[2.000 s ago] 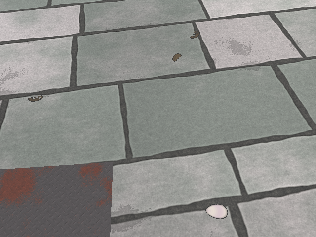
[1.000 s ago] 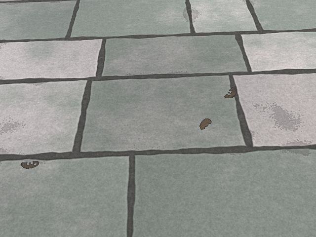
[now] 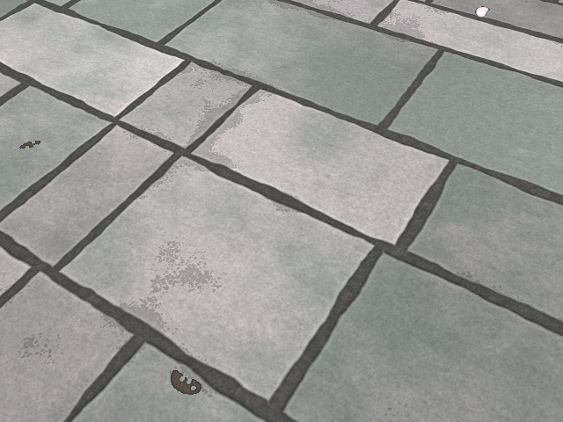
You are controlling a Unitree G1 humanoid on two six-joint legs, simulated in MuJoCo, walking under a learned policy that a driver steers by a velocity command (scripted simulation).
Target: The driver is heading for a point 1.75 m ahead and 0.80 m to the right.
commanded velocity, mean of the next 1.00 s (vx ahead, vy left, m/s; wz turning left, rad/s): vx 0.50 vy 0.00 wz -0.38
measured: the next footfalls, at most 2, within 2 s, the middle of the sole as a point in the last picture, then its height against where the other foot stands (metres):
left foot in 0.28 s outside the picture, level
right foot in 0.80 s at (367, 408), level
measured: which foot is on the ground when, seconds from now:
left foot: up 0.00-0.26, down 0.28-0.80, up 0.82-1.00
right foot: down 0.00-0.28, up 0.30-0.78, down 0.80-1.00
